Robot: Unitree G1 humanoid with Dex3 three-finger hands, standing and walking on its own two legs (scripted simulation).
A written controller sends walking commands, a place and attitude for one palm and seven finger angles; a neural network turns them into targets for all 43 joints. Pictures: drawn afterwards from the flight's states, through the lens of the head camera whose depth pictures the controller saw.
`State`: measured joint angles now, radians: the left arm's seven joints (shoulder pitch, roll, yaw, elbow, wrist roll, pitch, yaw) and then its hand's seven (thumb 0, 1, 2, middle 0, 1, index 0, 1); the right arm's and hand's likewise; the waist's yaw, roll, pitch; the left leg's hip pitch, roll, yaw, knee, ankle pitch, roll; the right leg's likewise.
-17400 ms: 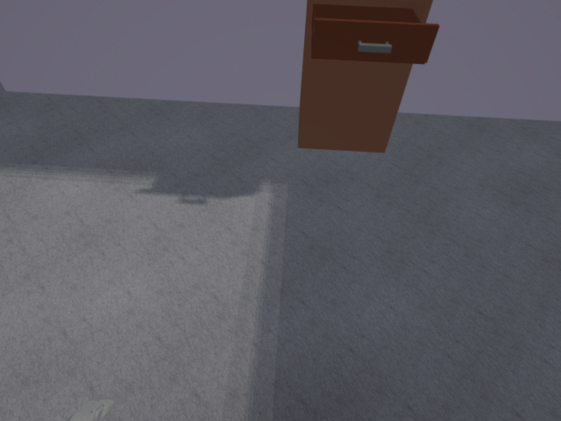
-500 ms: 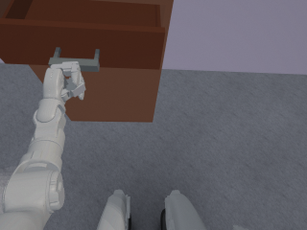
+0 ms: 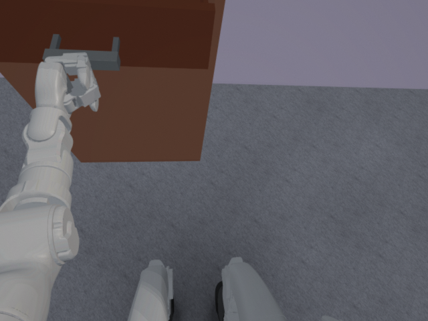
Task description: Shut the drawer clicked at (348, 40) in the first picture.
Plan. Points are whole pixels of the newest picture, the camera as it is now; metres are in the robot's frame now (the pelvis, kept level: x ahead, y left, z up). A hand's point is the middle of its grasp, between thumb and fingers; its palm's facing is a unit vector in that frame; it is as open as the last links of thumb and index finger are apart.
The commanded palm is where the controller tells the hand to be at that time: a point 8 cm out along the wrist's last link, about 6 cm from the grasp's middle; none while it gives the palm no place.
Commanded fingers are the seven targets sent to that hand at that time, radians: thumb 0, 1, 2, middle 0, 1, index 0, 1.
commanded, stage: push the drawer shut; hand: left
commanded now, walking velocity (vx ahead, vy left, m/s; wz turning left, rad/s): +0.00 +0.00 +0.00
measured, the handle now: (85, 50) +0.59 +0.20 +0.06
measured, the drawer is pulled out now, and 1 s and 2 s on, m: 0.06 0.00 0.00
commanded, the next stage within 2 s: pull the fist back off the drawer in 0.84 s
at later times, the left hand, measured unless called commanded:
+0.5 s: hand (97, 61) +0.57 +0.18 +0.06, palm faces +0.00 -1.00 -0.04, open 3.3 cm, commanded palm +0.58 +0.19 +0.06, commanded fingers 0.00 0.90 0.90 -1.40 -1.60 -1.40 -1.60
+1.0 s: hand (91, 58) +0.58 +0.19 +0.06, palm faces -0.01 -1.00 -0.05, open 3.4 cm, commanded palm +0.61 +0.18 +0.06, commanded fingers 0.00 0.90 0.90 -1.40 -1.60 -1.40 -1.60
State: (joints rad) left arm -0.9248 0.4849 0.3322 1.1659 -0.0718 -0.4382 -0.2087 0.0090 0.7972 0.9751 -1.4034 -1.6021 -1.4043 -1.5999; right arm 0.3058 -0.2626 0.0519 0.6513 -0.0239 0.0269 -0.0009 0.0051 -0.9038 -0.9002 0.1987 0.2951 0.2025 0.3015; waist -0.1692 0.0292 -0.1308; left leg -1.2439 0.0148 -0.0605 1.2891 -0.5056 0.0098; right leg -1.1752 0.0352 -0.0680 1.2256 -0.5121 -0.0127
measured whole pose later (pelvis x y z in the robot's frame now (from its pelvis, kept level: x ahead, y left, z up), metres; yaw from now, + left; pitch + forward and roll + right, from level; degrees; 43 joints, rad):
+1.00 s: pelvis -0.02 +0.01 -0.02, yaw -2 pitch +32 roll -7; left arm -1.27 0.71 0.31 1.33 0.03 -0.29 -0.18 0.09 0.66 0.98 -1.40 -1.60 -1.40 -1.60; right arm 0.36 -0.26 0.12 0.67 -0.06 -0.03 -0.01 0.00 -0.90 -0.90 0.20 0.30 0.20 0.30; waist -0.29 0.04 -0.12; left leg -1.44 0.02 -0.09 1.36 -0.48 0.02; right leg -1.35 0.04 -0.10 1.25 -0.47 0.00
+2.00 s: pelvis +0.05 +0.01 +0.05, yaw -2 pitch +23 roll -3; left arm -0.50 0.38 0.34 0.66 -0.17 -0.28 -0.23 0.02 0.90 0.90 -1.40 -1.60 -1.40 -1.60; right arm 0.36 -0.24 0.02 0.56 0.03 0.10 0.03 0.01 -0.91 -0.90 0.20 0.29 0.20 0.30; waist -0.11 0.04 -0.16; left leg -0.95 0.03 -0.01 1.06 -0.50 0.03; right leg -0.90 0.05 -0.01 0.98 -0.48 0.00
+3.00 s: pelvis +0.05 +0.00 +0.12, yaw +1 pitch -4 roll -1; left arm 0.55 0.35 0.29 -0.50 -0.08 -0.08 0.10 0.01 0.89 0.90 -1.41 -1.60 -1.41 -1.60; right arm 0.21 -0.23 0.04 0.60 0.01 -0.07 -0.07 0.01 -0.90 -0.90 0.20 0.30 0.20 0.30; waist 0.08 0.07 -0.01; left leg -0.12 0.00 -0.01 0.46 -0.27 0.01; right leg -0.08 0.02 0.00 0.41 -0.27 -0.01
